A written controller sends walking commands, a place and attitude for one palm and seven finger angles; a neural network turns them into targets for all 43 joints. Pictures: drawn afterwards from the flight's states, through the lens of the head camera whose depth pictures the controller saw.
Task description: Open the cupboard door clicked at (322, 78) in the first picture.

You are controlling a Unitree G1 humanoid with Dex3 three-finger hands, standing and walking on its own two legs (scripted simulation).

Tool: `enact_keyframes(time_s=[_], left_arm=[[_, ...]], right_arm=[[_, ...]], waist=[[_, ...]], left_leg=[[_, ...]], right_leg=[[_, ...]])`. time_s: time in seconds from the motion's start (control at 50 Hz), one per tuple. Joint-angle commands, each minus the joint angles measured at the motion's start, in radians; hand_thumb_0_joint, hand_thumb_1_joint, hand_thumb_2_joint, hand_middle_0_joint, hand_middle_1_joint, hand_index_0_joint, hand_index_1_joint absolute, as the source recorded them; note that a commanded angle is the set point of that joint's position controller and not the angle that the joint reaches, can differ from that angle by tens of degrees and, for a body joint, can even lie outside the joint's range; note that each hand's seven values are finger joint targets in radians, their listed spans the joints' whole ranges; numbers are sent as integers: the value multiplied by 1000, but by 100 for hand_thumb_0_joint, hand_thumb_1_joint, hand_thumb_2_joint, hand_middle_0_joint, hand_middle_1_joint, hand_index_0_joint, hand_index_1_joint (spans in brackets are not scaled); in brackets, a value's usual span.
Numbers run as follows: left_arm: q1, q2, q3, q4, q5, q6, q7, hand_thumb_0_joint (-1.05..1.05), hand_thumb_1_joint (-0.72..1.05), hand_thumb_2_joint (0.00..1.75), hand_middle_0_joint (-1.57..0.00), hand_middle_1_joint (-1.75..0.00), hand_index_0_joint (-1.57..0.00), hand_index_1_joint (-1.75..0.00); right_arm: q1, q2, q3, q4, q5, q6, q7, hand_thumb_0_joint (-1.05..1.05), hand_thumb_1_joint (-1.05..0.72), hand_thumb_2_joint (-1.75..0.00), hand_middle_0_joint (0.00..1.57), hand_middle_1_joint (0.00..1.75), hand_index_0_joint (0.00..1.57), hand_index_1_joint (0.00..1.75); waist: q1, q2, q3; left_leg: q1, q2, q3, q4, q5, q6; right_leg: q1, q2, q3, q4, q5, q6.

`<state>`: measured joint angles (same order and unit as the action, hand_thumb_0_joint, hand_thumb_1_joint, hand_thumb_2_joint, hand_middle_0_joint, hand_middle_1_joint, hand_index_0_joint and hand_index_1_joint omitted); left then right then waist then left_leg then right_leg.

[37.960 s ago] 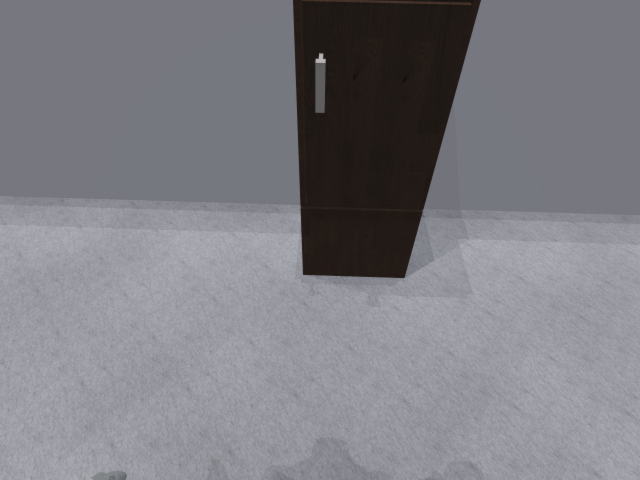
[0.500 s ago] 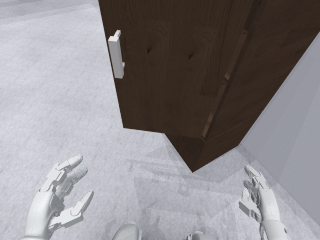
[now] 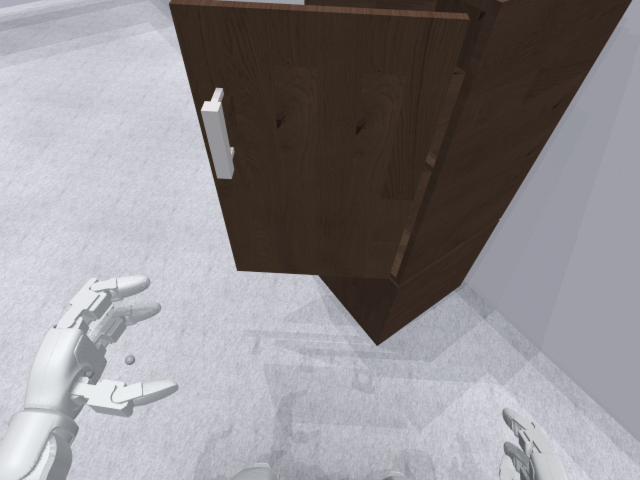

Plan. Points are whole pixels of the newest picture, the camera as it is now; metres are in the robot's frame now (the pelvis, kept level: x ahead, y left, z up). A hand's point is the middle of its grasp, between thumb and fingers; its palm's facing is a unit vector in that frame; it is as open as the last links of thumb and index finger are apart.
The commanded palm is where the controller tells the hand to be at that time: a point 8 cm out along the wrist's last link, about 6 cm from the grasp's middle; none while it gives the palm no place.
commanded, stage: raise the hand with hooked fingers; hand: left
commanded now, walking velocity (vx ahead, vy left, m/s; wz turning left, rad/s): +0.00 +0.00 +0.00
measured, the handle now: (222, 134) +0.57 +0.18 +0.10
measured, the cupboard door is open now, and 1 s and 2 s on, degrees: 52 52 52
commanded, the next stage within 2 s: move the hooked fingers beside the handle in 1.08 s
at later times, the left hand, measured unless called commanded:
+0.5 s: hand (82, 290) +0.29 +0.27 +0.11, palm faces +0.05 -1.00 -0.05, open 13.9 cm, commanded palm +0.26 +0.32 +0.12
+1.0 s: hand (95, 270) +0.31 +0.26 +0.12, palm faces +0.04 -1.00 -0.03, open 14.0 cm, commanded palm +0.28 +0.31 +0.13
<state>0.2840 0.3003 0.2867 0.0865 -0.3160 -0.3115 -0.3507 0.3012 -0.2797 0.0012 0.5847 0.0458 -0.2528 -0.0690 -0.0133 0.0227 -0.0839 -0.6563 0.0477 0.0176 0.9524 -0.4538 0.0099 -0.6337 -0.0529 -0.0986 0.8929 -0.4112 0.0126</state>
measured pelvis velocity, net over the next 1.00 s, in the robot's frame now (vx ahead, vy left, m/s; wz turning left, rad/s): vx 0.01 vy -0.01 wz -0.01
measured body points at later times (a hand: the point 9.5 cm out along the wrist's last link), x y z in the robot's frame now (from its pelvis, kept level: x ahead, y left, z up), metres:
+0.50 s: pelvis +0.01 +0.00 +0.02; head +0.03 +0.00 +0.47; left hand +0.28 +0.32 +0.12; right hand +0.18 -0.23 -0.05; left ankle +0.01 +0.11 -0.69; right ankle +0.02 -0.13 -0.69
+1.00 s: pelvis +0.01 -0.01 +0.03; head +0.04 -0.01 +0.48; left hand +0.30 +0.32 +0.12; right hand +0.16 -0.26 -0.05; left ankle +0.01 +0.11 -0.69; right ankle +0.02 -0.13 -0.69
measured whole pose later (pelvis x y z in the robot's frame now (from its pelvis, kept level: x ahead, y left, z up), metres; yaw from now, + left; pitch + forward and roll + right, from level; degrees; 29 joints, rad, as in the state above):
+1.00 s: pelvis +0.01 -0.01 +0.03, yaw -1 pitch +5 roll -1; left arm -0.07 0.41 0.45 0.42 -0.33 -0.20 -0.49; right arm 0.29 -0.28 0.04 0.60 0.05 -0.21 -0.10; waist 0.00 0.03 -0.05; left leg -0.44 0.05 0.03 0.73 -0.37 0.00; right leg -0.44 -0.04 -0.09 0.69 -0.34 0.00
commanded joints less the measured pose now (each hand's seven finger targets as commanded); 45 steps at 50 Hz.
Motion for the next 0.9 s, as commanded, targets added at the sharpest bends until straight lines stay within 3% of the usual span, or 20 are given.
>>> enact_keyframes(time_s=[0.0, 0.16, 0.24, 0.36, 0.4, 0.5, 0.56, 0.64, 0.68, 0.72, 0.78, 0.82, 0.88], left_arm=[[-158, 197, 116, -212, -30, -61, 1, 0, -31, 38, -29, -108, -29, -108], [-256, 229, 133, -134, -29, 4, -30, 0, -50, 30, -30, -120, -30, -120], [-357, 261, 154, -72, -38, 44, -59, 0, -50, 30, -30, -120, -30, -120], [-464, 327, 206, -26, -44, 58, -94, 0, -50, 30, -30, -120, -30, -120], [-497, 323, 198, 6, -46, 65, -107, 0, -50, 30, -30, -120, -30, -120], [-568, 382, 237, 79, -43, 89, -128, 0, -50, 30, -30, -120, -30, -120], [-617, 414, 260, 104, -49, 89, -144, 0, -50, 30, -30, -120, -30, -120], [-549, 360, 226, 171, -61, 98, -165, 0, -50, 30, -30, -120, -30, -120], [-563, 373, 232, 143, -58, 90, -163, 0, -50, 30, -30, -120, -30, -120], [-566, 391, 249, 145, -57, 85, -154, 0, -50, 30, -30, -120, -30, -120], [-581, 406, 269, 97, -50, 59, -137, 0, -50, 30, -30, -120, -30, -120], [-591, 420, 278, 94, -50, 49, -126, 0, -50, 30, -30, -120, -30, -120], [-594, 399, 264, 105, -45, 41, -125, 0, -50, 30, -30, -120, -30, -120]], right_arm=[[-79, -120, -34, -168, 0, -67, -15, 0, -90, -90, 20, 30, 20, 30], [-71, -128, -24, -163, 2, -52, -13, 0, -90, -90, 20, 30, 20, 30], [-79, -132, -13, -158, 3, -38, -22, 0, -90, -90, 20, 30, 20, 30], [-80, -132, -7, -149, 2, -32, -34, 0, -90, -90, 20, 30, 20, 30], [-84, -132, -6, -144, 4, -31, -37, 0, -90, -90, 20, 30, 20, 30], [-78, -139, -5, -138, 6, -24, -43, 0, -90, -90, 20, 30, 20, 30], [-71, -142, -5, -134, 5, -20, -46, 0, -90, -90, 20, 30, 20, 30], [-69, -143, -10, -140, 8, -17, -38, 0, -90, -90, 20, 30, 20, 30], [-65, -146, -16, -142, 7, -15, -34, 0, -90, -90, 20, 30, 20, 30], [-61, -148, -16, -141, 5, -11, -32, 0, -90, -90, 20, 30, 20, 30], [-61, -141, -19, -146, 2, -11, -33, 0, -90, -90, 20, 30, 20, 30], [-58, -142, -17, -140, -1, -10, -34, 0, -90, -90, 20, 30, 20, 30], [-62, -137, -17, -136, 1, -10, -39, 0, -90, -90, 20, 30, 20, 30]], waist=[[22, 77, -170], [19, 71, -159], [12, 53, -132], [19, 51, -189], [16, 61, -163], [19, 58, -169], [20, 57, -189], [26, 30, -152], [27, 38, -175], [27, 12, -156], [32, 75, -202], [28, 50, -195], [21, 77, -178]], left_leg=[[142, -44, -46, -217, 201, 2], [212, -39, -53, -254, 293, -6], [217, -42, -52, -274, 265, -4], [272, -43, -51, -290, 318, -3], [274, -43, -48, -298, 305, -2], [287, -46, -44, -318, 312, 1], [307, -47, -40, -324, 338, 4], [284, -51, -26, -324, 337, 6], [292, -52, -25, -324, 349, 7], [283, -50, -24, -324, 339, 8], [309, -51, -19, -326, 357, 7], [303, -49, -17, -323, 355, 9], [305, -50, -15, -331, 332, 9]], right_leg=[[130, 59, 19, -145, 105, -33], [174, 69, 4, -168, 214, -34], [190, 71, 7, -198, 203, -35], [239, 70, 15, -221, 255, -37], [231, 69, 17, -232, 247, -36], [260, 64, 23, -257, 258, -37], [287, 65, 30, -270, 288, -38], [290, 62, 36, -278, 307, -37], [292, 60, 37, -275, 318, -36], [292, 61, 39, -278, 305, -36], [304, 59, 43, -274, 321, -36], [313, 60, 48, -275, 323, -35], [294, 59, 48, -281, 304, -34]])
